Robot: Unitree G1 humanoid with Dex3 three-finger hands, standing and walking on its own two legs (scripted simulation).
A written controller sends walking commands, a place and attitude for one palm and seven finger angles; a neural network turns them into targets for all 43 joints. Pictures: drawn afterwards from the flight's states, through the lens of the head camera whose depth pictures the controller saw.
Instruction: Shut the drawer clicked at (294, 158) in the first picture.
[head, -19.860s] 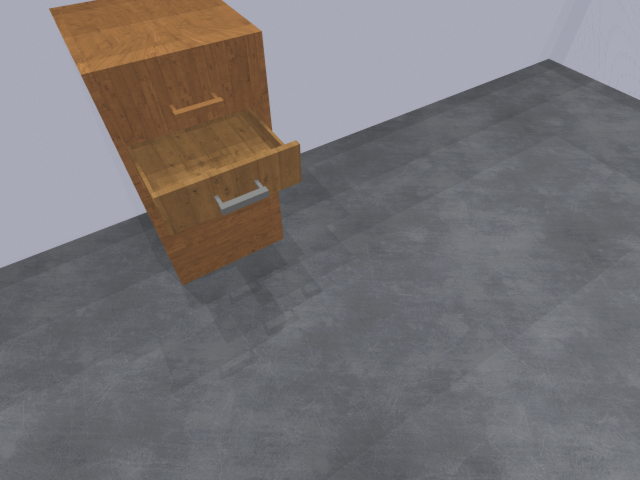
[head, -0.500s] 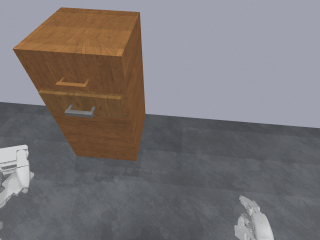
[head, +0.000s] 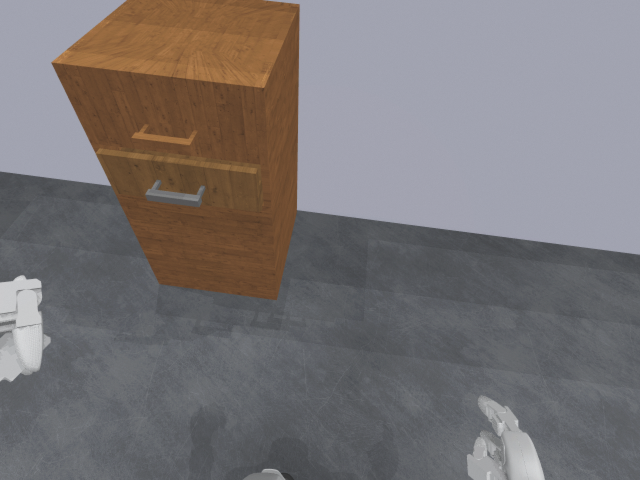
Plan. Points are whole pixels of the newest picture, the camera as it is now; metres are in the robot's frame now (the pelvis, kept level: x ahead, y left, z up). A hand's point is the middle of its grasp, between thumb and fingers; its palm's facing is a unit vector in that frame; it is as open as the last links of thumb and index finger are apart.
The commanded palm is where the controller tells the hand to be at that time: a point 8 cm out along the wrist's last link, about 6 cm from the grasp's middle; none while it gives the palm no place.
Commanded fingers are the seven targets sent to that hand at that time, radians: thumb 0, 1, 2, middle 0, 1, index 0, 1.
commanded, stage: step back with the hand held close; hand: left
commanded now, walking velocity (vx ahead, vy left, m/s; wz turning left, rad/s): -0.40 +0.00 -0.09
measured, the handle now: (176, 192) +0.75 +0.38 -0.21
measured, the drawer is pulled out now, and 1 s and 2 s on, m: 0.03 0.03 0.03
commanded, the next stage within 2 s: stop stepping back and stand still in 0.14 s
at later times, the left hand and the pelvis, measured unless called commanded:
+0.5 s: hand (20, 441) +0.13 +0.23 +0.16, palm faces +0.36 -0.84 -0.41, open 3.2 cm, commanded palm +0.08 +0.26 +0.19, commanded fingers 0.00 0.90 0.90 -1.40 -1.60 -1.40 -1.60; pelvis -0.07 -0.01 +0.00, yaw -5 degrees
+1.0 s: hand (49, 457) +0.12 +0.20 +0.17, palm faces +0.35 -0.84 -0.42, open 3.2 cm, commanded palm +0.06 +0.25 +0.19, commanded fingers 0.00 0.90 0.90 -1.40 -1.60 -1.40 -1.60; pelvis -0.08 -0.03 +0.00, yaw -3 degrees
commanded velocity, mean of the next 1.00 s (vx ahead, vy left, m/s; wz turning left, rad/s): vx -0.03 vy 0.01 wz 0.00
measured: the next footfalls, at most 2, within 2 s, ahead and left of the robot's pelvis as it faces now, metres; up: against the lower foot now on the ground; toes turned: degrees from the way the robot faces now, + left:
right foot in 0.16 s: -0.13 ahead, -0.12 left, +0.00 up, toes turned -4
left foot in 0.40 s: +0.07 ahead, +0.07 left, +0.00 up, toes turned -5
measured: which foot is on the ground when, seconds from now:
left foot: down 0.00-0.30, up 0.32-0.38, down 0.40-1.00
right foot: up 0.00-0.14, down 0.16-1.00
